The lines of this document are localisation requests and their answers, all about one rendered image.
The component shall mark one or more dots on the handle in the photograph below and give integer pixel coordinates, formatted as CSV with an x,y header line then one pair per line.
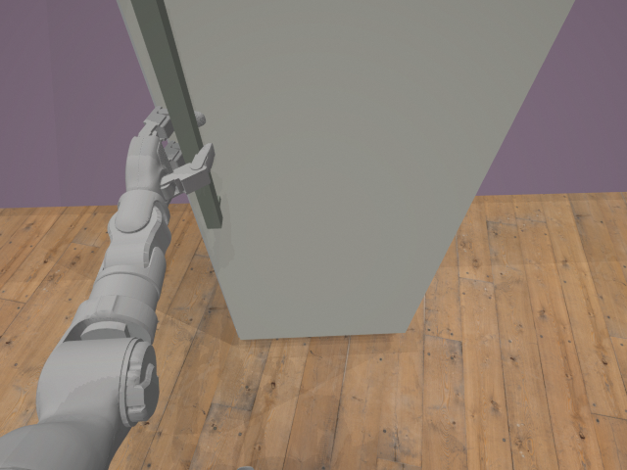
x,y
154,24

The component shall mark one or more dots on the robot left hand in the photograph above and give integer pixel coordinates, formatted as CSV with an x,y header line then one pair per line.
x,y
148,162

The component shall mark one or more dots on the robot left upper arm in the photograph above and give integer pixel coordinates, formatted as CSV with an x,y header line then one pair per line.
x,y
92,393

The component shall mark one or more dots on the left robot forearm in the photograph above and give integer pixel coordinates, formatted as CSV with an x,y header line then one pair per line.
x,y
127,288

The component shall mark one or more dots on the fridge door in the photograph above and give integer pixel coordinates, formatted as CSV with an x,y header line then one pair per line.
x,y
351,137

